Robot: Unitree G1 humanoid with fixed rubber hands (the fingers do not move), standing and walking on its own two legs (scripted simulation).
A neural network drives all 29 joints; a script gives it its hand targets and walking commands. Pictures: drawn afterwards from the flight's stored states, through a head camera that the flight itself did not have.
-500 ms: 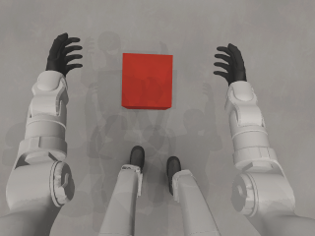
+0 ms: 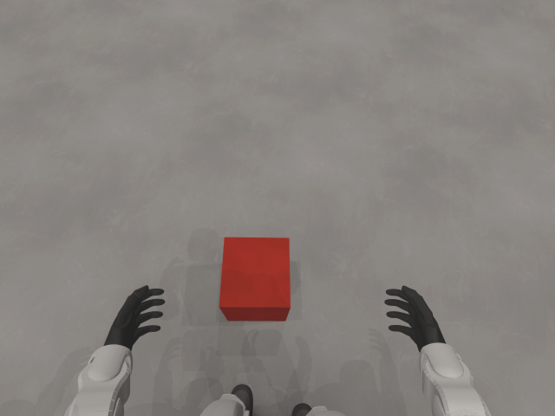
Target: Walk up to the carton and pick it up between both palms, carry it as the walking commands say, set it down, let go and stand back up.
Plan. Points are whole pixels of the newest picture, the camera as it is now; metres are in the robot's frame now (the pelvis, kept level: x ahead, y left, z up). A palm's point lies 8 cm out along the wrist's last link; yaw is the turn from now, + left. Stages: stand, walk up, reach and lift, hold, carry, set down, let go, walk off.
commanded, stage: let go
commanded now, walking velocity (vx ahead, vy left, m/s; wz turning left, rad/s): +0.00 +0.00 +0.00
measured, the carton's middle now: (256, 281) +0.46 +0.06 -0.64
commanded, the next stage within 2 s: stand in 0.60 s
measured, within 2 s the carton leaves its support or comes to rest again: neither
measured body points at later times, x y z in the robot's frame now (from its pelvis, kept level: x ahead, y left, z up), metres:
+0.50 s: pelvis +0.02 -0.01 +0.01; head +0.03 -0.01 +0.46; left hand +0.19 +0.22 -0.07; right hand +0.19 -0.24 -0.06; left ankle +0.02 +0.10 -0.73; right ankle -0.03 -0.10 -0.73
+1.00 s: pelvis +0.04 +0.01 +0.01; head +0.05 +0.02 +0.46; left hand +0.18 +0.30 -0.09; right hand +0.18 -0.29 -0.08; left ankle +0.02 +0.10 -0.73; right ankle -0.03 -0.10 -0.73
